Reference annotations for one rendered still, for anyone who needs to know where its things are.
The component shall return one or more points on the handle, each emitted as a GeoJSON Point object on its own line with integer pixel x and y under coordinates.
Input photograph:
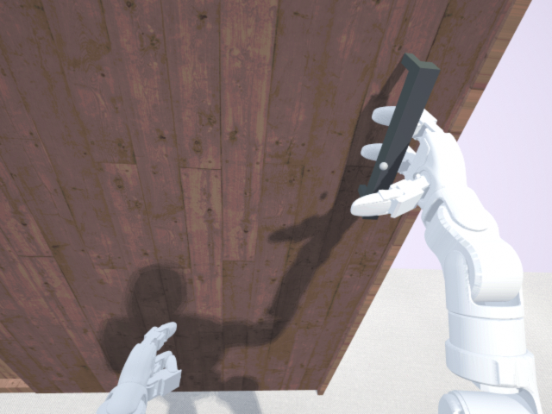
{"type": "Point", "coordinates": [414, 96]}

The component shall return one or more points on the robot right hand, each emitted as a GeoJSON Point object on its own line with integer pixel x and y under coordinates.
{"type": "Point", "coordinates": [438, 159]}

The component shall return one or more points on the wardrobe door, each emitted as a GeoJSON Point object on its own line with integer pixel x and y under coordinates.
{"type": "Point", "coordinates": [6, 372]}
{"type": "Point", "coordinates": [195, 161]}

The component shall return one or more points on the robot left hand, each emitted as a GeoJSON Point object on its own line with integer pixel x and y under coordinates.
{"type": "Point", "coordinates": [145, 368]}

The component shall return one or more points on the right robot upper arm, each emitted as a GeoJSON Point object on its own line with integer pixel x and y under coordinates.
{"type": "Point", "coordinates": [472, 402]}

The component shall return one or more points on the right robot forearm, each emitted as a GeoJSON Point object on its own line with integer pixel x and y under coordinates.
{"type": "Point", "coordinates": [484, 297]}

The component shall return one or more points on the left robot forearm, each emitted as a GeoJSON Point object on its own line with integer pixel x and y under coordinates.
{"type": "Point", "coordinates": [127, 398]}

